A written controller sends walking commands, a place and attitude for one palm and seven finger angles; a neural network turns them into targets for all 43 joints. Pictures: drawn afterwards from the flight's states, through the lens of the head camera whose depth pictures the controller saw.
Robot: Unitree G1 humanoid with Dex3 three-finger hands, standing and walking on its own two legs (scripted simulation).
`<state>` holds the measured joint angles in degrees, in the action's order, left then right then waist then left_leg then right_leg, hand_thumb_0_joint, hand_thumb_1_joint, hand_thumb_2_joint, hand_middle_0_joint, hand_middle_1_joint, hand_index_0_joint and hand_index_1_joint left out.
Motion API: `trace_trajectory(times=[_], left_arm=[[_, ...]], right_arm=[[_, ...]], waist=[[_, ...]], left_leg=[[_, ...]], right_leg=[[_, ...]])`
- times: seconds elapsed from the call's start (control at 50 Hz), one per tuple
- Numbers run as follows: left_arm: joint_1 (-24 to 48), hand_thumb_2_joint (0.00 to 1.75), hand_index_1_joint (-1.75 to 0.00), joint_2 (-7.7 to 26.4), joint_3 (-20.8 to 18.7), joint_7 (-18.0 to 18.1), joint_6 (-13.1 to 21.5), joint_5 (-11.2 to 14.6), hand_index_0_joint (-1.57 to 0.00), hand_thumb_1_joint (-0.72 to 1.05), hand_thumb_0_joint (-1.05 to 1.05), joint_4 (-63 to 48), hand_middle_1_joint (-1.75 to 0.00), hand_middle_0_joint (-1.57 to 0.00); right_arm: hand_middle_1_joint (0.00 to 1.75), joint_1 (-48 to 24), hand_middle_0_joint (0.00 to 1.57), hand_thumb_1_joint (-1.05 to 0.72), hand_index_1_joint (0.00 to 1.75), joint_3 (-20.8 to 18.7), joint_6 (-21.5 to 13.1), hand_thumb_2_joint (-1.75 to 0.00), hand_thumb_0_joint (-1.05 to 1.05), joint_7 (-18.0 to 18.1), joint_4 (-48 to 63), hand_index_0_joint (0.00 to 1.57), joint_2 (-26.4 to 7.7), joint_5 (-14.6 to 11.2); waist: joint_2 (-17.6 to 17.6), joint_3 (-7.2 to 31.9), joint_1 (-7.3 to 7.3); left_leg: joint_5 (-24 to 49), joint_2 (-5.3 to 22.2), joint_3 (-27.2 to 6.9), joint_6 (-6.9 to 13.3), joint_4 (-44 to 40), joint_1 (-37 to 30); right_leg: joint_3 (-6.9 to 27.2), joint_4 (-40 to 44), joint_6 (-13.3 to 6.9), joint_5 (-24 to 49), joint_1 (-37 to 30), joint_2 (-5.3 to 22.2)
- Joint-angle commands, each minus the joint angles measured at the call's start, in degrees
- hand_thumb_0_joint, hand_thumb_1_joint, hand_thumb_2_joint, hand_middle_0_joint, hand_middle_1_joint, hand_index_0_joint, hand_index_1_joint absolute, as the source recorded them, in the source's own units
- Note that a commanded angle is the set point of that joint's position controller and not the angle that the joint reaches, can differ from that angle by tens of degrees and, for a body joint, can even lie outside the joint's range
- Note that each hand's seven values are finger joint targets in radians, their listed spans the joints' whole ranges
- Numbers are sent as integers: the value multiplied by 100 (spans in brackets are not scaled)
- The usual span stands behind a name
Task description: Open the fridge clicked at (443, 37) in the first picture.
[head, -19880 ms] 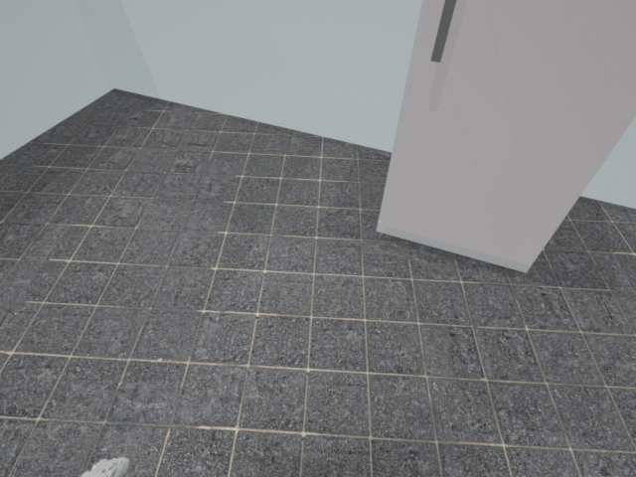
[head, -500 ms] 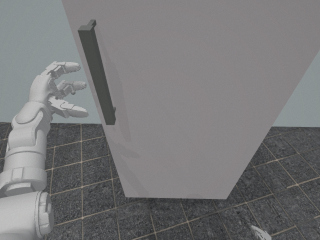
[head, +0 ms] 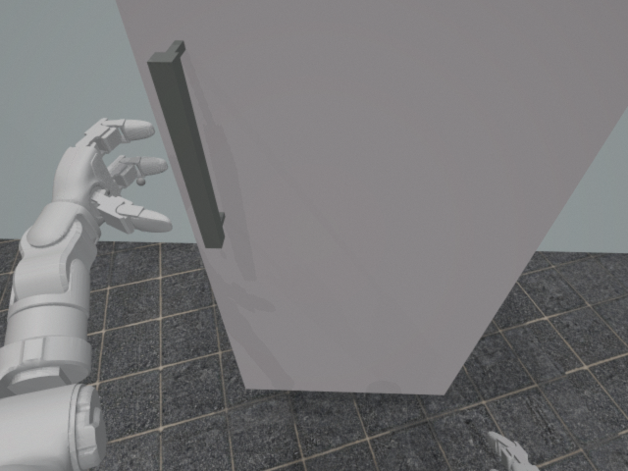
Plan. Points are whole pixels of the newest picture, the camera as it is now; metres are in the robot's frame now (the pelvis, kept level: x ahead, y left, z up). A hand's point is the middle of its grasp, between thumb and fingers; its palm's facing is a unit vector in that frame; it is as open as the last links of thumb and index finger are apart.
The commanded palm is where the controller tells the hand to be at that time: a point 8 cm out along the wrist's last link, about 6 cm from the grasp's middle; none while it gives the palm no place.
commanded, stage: move the hooked fingers beside the handle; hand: left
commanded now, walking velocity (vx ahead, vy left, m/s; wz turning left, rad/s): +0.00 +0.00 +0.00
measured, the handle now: (198, 158) +0.46 +0.17 +0.18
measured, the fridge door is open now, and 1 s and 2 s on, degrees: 0 0 0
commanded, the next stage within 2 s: feel for the door with the fingertips in 0.22 s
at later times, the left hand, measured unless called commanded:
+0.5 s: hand (141, 184) +0.39 +0.22 +0.20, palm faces +0.02 -1.00 +0.00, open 14.0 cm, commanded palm +0.36 +0.27 +0.19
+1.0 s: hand (161, 176) +0.40 +0.20 +0.20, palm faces +0.03 -1.00 +0.00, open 14.0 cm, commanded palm +0.38 +0.26 +0.19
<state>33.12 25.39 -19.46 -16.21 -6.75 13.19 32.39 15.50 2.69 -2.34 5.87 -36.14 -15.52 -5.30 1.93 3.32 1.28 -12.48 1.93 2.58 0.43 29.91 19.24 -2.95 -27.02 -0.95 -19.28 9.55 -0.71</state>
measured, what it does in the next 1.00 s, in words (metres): stands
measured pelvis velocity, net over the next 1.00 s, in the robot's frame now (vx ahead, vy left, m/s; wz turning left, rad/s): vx -0.01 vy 0.00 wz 0.01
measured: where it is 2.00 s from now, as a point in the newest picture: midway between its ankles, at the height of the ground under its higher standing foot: outside the picture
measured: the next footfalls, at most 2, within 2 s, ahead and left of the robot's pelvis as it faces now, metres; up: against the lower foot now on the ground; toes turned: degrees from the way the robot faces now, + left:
none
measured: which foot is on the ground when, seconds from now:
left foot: down 0.00-1.00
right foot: down 0.00-1.00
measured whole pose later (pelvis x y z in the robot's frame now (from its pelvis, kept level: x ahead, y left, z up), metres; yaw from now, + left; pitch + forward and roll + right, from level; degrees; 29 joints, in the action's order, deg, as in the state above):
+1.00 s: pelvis -0.01 +0.00 +0.00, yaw +0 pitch +1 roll -1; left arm 37.5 23.3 -15.7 -12.8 -7.9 12.9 35.0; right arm 15.4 2.9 -1.6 6.2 -37.8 -15.1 -5.2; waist 2.4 2.6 1.4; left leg -11.3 1.9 2.1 0.4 29.3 18.9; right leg -3.4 -26.8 -1.0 -18.5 9.2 -0.8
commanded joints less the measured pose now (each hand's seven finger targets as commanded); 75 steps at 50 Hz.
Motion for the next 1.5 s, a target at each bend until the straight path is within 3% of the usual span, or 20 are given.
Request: trace_trajectory(times=[0.0, 0.14, 0.2, 0.22, 0.36, 0.4, 0.46, 0.54, 0.6, 0.64, 0.76, 0.8, 0.86, 0.94, 1.0, 1.16, 1.22, 1.24, 1.34, 1.48], left_arm=[[2521, 30, -120, 1490, -239, 6, 319, 115, -30, -50, 0, -1158, -120, -30], [2345, 30, -120, 1448, -216, -92, 127, 177, -30, -50, 0, -1124, -120, -30], [2505, 30, -120, 1812, -503, -9, 315, 176, -30, -50, 0, -1474, -120, -30], [2544, 30, -120, 1931, -642, 10, 379, 163, -30, -50, 0, -1678, -120, -30], [2091, 30, -120, 1444, -304, -108, 240, 194, -30, -50, 0, -1502, -120, -30], [1910, 30, -120, 1312, -181, -164, 75, 249, -30, -50, 0, -1323, -120, -30], [2011, 30, -120, 1292, -150, -169, -94, 271, -30, -50, 0, -1399, -120, -30], [2300, 30, -120, 1239, -151, 34, 66, 267, -30, -50, 0, -2079, -120, -30], [2360, 30, -120, 1103, -62, 202, 180, 266, -30, -50, 0, -2184, -120, -30], [2560, 30, -120, 875, 119, 304, 150, 195, -30, -50, 0, -2170, -120, -30], [2754, 30, -120, 1158, -58, 529, -112, -1, -30, -50, 0, -1289, -120, -30], [2670, 30, -120, 1394, -227, 520, -40, -18, -30, -50, 0, -1181, -120, -30], [3180, 30, -120, 993, 176, 413, 152, 24, -30, -50, 0, -1277, -120, -30], [3330, 30, -120, 939, 251, 305, 315, 87, -30, -50, 0, -966, -120, -30], [3216, 30, -120, 1286, -35, 298, 295, 58, -30, -50, 0, -459, -120, -30], [3648, 30, -120, 1205, 15, 417, 608, -65, -30, -50, 0, -595, -120, -30], [3640, 30, -120, 1470, -148, 386, 641, -43, -30, -50, 0, -435, -120, -30], [3862, 30, -120, 1207, 86, 358, 660, -50, -30, -50, 0, -588, -120, -30], [3378, 30, -120, 1076, 67, 379, 603, -16, -30, -50, 0, -943, -120, -30], [2659, 30, -120, 1016, -18, 436, 294, 25, -30, -50, 0, -1161, -120, -30]], right_arm=[[30, -357, 20, -90, 30, -325, -276, -90, 0, 66, 758, 20, -825, 6], [30, -445, 20, -90, 30, -331, -184, -90, 0, 63, 842, 20, -840, -27], [30, -405, 20, -90, 30, -349, -203, -90, 0, 65, 853, 20, -853, 5], [30, -456, 20, -90, 30, -345, -207, -90, 0, 61, 875, 20, -838, 14], [30, -506, 20, -90, 30, -331, -230, -90, 0, 47, 851, 20, -797, -14], [30, -482, 20, -90, 30, -347, -215, -90, 0, 51, 844, 20, -821, -41], [30, -582, 20, -90, 30, -334, -189, -90, 0, 51, 886, 20, -821, -63], [30, -655, 20, -90, 30, -328, -239, -90, 0, 31, 928, 20, -759, -30], [30, -644, 20, -90, 30, -319, -265, -90, 0, 37, 871, 20, -744, -8], [30, -698, 20, -90, 30, -297, -276, -90, 0, 41, 819, 20, -714, -1], [30, -628, 20, -90, 30, -255, -158, -90, 0, 79, 667, 20, -744, 46], [30, -591, 20, -90, 30, -279, -142, -90, 0, 84, 672, 20, -775, 60], [30, -588, 20, -90, 30, -266, -186, -90, 0, 85, 696, 20, -723, 34], [30, -461, 20, -90, 30, -293, -236, -90, 0, 98, 613, 20, -771, 31], [30, -298, 20, -90, 30, -324, -217, -90, 0, 95, 516, 20, -839, 40], [30, -101, 20, -90, 30, -381, -272, -90, 0, 37, 495, 20, -817, 69], [30, -56, 20, -90, 30, -389, -247, -90, 0, 49, 454, 20, -882, 62], [30, -85, 20, -90, 30, -394, -268, -90, 0, 46, 475, 20, -855, 57], [30, -142, 20, -90, 30, -398, -298, -90, 0, -2, 563, 20, -819, 52], [30, -339, 20, -90, 30, -364, -242, -90, 0, -16, 694, 20, -797, 27]], waist=[[130, 1410, 34], [-56, 1267, 15], [-120, 1537, -28], [95, 1690, -61], [288, 1487, -50], [-28, 1336, -17], [-20, 1149, -26], [99, 1499, -38], [-124, 1396, 0], [64, 1331, 34], [-34, 1030, 20], [-177, 1230, -27], [100, 1290, 102], [-34, 1270, 161], [-221, 1211, 95], [176, 1633, 138], [-150, 1461, 144], [26, 1545, 191], [338, 1694, 73], [-87, 1353, -45]], left_leg=[[1398, -110, -288, 252, -96, -1720], [1373, -137, -241, 257, -113, -1518], [1483, -122, -251, 281, -86, -1623], [1591, -140, -259, 276, -90, -1700], [1655, -153, -210, 269, -68, -1724], [1546, -151, -180, 282, -48, -1594], [1296, -164, -206, 268, -99, -1467], [1449, -161, -260, 268, -86, -1730], [1330, -133, -264, 280, -104, -1756], [1227, -131, -289, 262, -154, -1811], [777, -133, -273, 232, -278, -1443], [879, -117, -253, 251, -263, -1464], [936, -123, -304, 240, -243, -1651], [872, -113, -335, 251, -232, -1642], [817, -111, -312, 250, -232, -1453], [1288, -75, -347, 239, -125, -1816], [1138, -81, -314, 267, -163, -1546], [1188, -92, -304, 260, -150, -1668], [1469, -70, -356, 229, -138, -1968], [1371, -61, -306, 236, -250, -1697]], right_leg=[[113, 382, -2, 2057, 612, -73], [134, 348, 34, 2281, 577, -44], [152, 343, 30, 2326, 424, -53], [188, 313, 18, 2455, 333, -44], [165, 300, 31, 2594, 433, -48], [136, 340, 57, 2571, 430, -35], [149, 366, 63, 2353, 589, -32], [150, 329, 28, 2345, 489, -46], [122, 385, 32, 2108, 539, -72], [126, 397, 18, 1954, 652, -66], [166, 528, 33, 1500, 688, -25], [181, 522, 39, 1601, 513, -11], [171, 502, 12, 1636, 635, -31], [155, 510, 16, 1567, 738, -43], [142, 506, 27, 1503, 712, -36], [133, 395, -9, 1781, 773, -78], [147, 411, 15, 1785, 676, -74], [145, 393, 10, 1817, 725, -75], [96, 385, -30, 1889, 724, -105], [67, 404, -16, 1941, 554, -107]])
